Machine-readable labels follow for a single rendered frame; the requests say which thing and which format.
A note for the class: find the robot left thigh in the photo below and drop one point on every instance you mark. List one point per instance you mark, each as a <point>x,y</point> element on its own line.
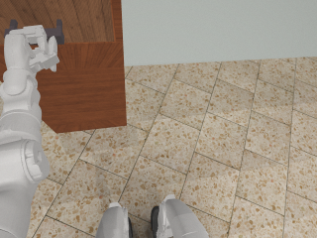
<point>114,223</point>

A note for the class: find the drawer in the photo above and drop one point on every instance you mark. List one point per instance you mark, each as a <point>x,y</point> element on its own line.
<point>83,21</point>

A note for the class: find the robot left shin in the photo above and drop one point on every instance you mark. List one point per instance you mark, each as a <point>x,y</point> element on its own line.
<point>113,204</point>

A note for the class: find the handle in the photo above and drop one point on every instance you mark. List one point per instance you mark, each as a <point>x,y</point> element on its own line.
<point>56,32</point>

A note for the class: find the left robot upper arm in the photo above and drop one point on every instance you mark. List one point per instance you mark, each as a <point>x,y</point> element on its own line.
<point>23,165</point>

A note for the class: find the left robot hand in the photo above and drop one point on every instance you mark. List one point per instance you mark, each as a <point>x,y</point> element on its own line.
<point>18,54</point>

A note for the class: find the robot left forearm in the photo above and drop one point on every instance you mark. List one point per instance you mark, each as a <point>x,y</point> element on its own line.
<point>21,117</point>

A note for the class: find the cabinet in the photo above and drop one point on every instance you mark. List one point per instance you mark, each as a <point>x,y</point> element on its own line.
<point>87,91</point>

